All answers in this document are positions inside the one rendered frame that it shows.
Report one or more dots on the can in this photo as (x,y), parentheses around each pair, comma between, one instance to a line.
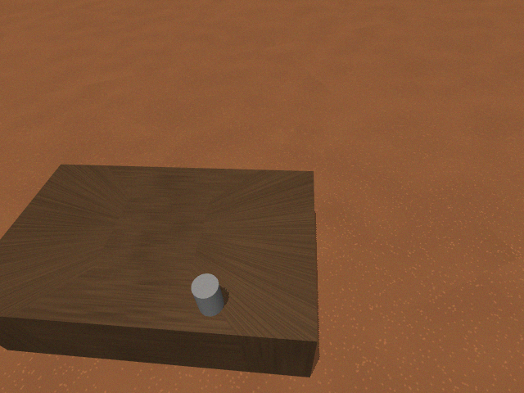
(207,293)

